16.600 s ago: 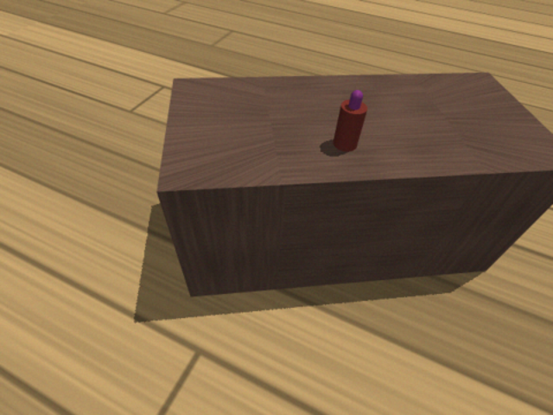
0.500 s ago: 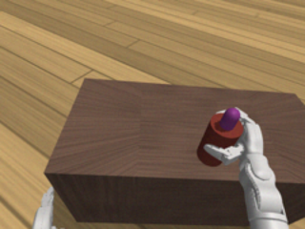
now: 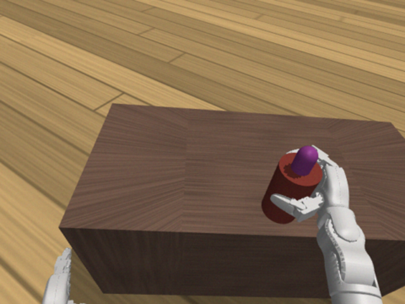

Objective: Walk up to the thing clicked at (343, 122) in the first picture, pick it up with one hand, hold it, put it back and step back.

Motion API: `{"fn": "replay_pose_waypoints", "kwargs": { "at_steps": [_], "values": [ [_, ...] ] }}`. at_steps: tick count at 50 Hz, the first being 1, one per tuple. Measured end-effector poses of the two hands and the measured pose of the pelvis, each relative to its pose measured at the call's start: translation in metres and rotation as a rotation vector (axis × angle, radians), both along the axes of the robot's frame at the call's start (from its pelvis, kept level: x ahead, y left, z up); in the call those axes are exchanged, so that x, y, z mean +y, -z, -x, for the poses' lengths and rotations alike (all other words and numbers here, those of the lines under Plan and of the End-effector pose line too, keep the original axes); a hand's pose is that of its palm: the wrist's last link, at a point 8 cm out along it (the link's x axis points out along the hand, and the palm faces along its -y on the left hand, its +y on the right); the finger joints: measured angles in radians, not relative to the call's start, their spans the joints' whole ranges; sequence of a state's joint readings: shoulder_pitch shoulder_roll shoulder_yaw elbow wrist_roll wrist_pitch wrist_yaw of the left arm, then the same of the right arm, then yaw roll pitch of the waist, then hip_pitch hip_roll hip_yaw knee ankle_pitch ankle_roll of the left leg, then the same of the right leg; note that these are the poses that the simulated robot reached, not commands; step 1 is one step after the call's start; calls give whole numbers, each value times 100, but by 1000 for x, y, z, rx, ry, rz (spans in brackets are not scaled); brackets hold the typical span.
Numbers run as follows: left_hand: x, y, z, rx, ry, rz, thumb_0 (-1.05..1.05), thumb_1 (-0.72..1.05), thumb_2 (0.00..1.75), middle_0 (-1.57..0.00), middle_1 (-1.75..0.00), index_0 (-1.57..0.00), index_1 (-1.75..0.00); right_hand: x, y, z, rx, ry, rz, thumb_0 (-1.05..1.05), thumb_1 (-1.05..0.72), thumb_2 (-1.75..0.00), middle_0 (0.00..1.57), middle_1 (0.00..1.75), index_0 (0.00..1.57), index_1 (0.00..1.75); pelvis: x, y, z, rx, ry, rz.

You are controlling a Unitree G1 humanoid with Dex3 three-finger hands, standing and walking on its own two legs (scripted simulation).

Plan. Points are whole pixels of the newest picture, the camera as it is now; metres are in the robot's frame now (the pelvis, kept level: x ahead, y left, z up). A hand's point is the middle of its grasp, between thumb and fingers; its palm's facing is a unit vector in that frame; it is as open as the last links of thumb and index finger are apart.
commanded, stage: hold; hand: right
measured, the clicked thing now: (292, 182) +0.31 -0.16 +0.12
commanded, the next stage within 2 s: crouch in 1.10 s
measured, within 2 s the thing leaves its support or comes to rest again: neither
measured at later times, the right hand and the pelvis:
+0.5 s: hand (292, 176) +0.33 -0.16 +0.12, palm faces +0.12 +0.99 -0.04, open 10.6 cm; pelvis +0.00 +0.00 +0.00, yaw +0 degrees
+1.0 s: hand (289, 169) +0.34 -0.16 +0.13, palm faces +0.12 +0.99 -0.04, open 10.6 cm; pelvis +0.01 +0.00 +0.00, yaw +0 degrees
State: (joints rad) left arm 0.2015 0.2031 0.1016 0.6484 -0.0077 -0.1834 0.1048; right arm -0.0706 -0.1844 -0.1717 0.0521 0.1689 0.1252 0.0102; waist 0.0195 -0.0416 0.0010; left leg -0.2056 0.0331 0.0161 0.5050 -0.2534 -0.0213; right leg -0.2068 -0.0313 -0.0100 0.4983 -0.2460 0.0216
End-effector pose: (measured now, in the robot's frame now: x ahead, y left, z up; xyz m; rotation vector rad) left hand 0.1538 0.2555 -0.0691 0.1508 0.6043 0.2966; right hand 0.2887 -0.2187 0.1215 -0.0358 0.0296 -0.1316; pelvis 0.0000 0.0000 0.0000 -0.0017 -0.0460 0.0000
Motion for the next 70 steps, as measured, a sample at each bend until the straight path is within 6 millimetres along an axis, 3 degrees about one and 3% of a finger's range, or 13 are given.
{"fn": "replay_pose_waypoints", "kwargs": {
  "at_steps": [14,37,56,70],
  "values": [
    [1,3,7,7,-1,-4,-1,-54,6,-5,-4,-5,-5,5,-3,-4,-15,-14,1,-2,56,-106,72,110,76,113,0,0,2,3,-5,0],
    [5,-1,-10,-7,5,-13,-1,-55,7,-5,-4,-5,-5,6,-3,-15,-10,0,1,-2,57,-106,72,110,76,113,5,-1,-9,15,0,2],
    [7,1,-11,15,0,-3,-1,-54,6,-5,-4,-5,-5,9,-10,-20,-16,-9,0,-2,57,-106,72,110,76,113,5,-1,-13,15,-1,3],
    [1,5,-5,35,10,5,-1,-53,6,-5,-4,-5,-5,6,6,-25,23,7,-20,-2,57,-106,73,109,77,112,3,0,-6,20,1,1]
  ]
}}
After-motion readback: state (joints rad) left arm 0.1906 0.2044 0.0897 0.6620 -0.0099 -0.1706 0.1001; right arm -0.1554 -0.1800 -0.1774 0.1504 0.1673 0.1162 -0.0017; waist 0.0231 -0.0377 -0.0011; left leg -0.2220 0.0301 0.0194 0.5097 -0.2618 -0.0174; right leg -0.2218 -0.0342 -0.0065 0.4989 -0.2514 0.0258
